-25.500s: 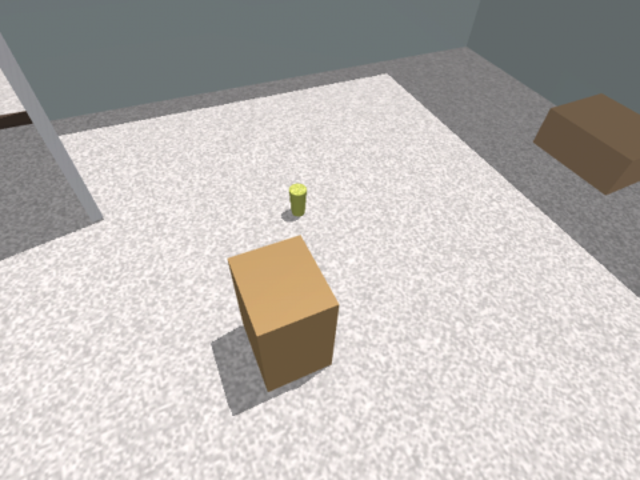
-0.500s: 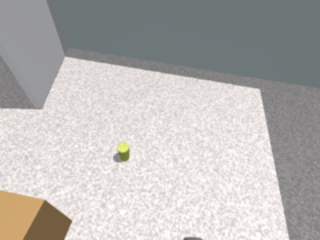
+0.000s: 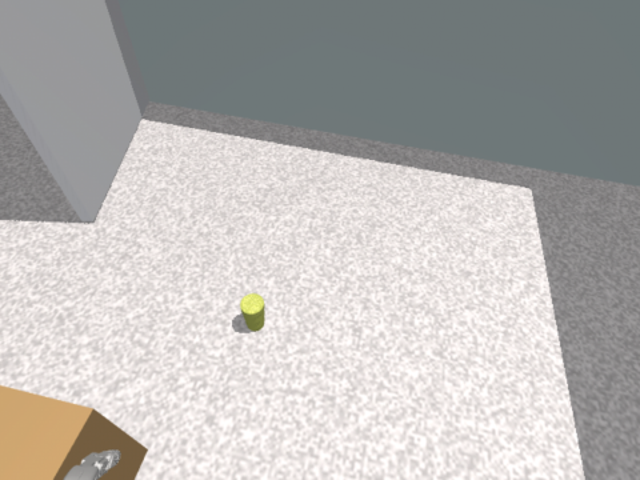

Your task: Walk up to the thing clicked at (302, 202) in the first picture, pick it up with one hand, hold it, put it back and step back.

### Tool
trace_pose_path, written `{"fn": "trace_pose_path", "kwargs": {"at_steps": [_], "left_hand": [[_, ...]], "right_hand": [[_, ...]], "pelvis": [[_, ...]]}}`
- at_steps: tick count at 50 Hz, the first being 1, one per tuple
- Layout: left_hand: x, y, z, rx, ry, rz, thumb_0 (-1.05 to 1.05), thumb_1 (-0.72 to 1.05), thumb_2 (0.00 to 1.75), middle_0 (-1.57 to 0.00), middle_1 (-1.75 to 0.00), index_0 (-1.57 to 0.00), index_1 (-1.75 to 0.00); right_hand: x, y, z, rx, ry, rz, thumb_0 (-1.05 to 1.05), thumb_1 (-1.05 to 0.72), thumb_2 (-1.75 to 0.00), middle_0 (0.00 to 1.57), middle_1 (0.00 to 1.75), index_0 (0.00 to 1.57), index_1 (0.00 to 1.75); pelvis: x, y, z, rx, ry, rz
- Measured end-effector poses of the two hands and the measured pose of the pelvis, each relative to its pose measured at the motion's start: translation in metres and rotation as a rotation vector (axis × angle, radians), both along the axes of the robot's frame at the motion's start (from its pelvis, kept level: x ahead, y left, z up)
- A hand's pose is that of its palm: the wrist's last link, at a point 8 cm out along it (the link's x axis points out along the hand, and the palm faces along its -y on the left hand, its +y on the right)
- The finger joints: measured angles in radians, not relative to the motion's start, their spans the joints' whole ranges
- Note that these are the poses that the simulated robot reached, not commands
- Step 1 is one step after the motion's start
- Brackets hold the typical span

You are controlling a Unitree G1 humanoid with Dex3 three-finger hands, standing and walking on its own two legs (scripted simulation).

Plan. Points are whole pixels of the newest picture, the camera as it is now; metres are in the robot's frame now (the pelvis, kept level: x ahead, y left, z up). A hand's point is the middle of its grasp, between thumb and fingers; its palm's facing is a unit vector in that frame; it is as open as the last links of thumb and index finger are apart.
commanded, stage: walk up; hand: left
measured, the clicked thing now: (254, 314) +0.70 +0.21 -0.71
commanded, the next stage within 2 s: stand in 0.12 s
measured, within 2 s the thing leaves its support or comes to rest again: neither
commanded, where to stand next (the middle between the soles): +0.36 +0.02 m, yaw -2 degrees
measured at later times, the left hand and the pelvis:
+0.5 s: hand out of the picture +0.07 +0.25 -0.15, palm faces -0.03 -0.94 -0.34, open 7.4 cm; pelvis +0.00 -0.01 +0.01, yaw -1 degrees
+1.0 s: hand out of the picture +0.08 +0.24 -0.15, palm faces -0.04 -0.94 -0.34, open 7.4 cm; pelvis +0.00 -0.02 +0.01, yaw -1 degrees
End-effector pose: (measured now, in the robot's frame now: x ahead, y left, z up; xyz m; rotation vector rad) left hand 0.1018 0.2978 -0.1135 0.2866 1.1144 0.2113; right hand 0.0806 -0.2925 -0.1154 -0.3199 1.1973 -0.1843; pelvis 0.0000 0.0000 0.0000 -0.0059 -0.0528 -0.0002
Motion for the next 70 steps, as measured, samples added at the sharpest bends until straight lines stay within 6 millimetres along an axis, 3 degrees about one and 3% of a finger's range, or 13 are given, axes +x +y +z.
{"fn": "trace_pose_path", "kwargs": {"at_steps": [12, 23, 43, 57, 63, 67, 70], "left_hand": [[-0.021, 0.003, 0.002, 0.005, 0.08, 0.003, 0.01, 0.91, 0.9, -0.21, -0.3, -0.2, -0.3], [-0.04, -0.004, 0.001, 0.007, 0.146, 0.0, 0.01, 0.91, 0.9, -0.21, -0.3, -0.2, -0.3], [-0.025, -0.016, 0.005, 0.013, 0.113, -0.032, 0.01, 0.91, 0.9, -0.21, -0.3, -0.2, -0.3], [-0.022, -0.018, 0.005, 0.007, 0.119, -0.025, 0.01, 0.91, 0.9, -0.21, -0.3, -0.2, -0.3], [-0.031, -0.001, 0.007, 0.013, 0.065, 0.023, 0.01, 0.9, 0.9, -0.21, -0.3, -0.2, -0.3], [-0.046, 0.025, 0.005, 0.027, 0.12, 0.055, 0.0, 0.9, 0.9, -0.21, -0.31, -0.2, -0.3], [-0.045, 0.048, -0.005, 0.031, 0.166, 0.063, 0.01, 0.9, 0.9, -0.21, -0.31, -0.2, -0.3]], "right_hand": [[0.018, 0.004, 0.008, 0.012, -0.041, 0.014, 0.0, -0.9, -0.9, 0.2, 0.3, 0.2, 0.3], [0.005, -0.006, 0.005, 0.01, 0.001, -0.004, 0.0, -0.9, -0.9, 0.2, 0.3, 0.2, 0.3], [-0.024, -0.02, 0.001, 0.008, 0.058, -0.033, 0.0, -0.9, -0.9, 0.2, 0.3, 0.2, 0.3], [-0.021, -0.022, 0.0, 0.011, 0.064, -0.028, 0.0, -0.9, -0.9, 0.2, 0.3, 0.2, 0.3], [-0.007, -0.028, 0.002, -0.007, 0.067, 0.01, 0.0, -0.9, -0.9, 0.2, 0.3, 0.2, 0.3], [0.017, -0.023, 0.01, -0.03, 0.051, 0.032, 0.01, -0.9, -0.9, 0.2, 0.3, 0.2, 0.3], [0.036, -0.015, 0.013, -0.059, 0.02, 0.042, 0.01, -0.9, -0.9, 0.2, 0.3, 0.2, 0.3]], "pelvis": [[0.0, 0.001, 0.007, 0.005, 0.003, -0.004], [0.0, -0.004, 0.009, 0.008, 0.011, -0.01], [-0.001, -0.014, 0.009, 0.007, 0.018, -0.012], [0.004, -0.017, 0.009, 0.007, 0.022, -0.012], [0.019, -0.01, 0.004, -0.003, 0.017, 0.013], [0.036, 0.005, 0.002, -0.019, 0.01, 0.023], [0.052, 0.02, -0.006, -0.023, 0.006, 0.03]]}}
